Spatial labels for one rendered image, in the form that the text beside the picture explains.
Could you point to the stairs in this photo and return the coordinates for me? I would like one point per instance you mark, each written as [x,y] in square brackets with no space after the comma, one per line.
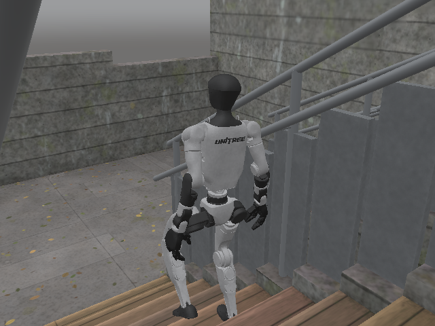
[153,303]

